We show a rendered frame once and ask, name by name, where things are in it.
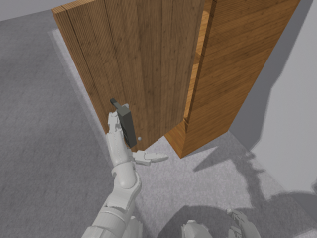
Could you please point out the left robot thigh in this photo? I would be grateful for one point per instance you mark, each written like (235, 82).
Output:
(134, 229)

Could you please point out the handle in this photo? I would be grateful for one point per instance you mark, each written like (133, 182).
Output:
(126, 122)

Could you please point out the robot right hand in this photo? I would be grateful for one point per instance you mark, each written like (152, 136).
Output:
(248, 229)

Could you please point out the cupboard door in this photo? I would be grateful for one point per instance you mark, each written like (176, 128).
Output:
(139, 52)

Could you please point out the robot right shin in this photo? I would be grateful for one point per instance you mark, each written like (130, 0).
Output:
(191, 221)

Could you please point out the robot left forearm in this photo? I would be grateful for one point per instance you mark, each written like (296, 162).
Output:
(116, 212)

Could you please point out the robot left hand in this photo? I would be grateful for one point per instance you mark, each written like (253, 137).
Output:
(118, 149)

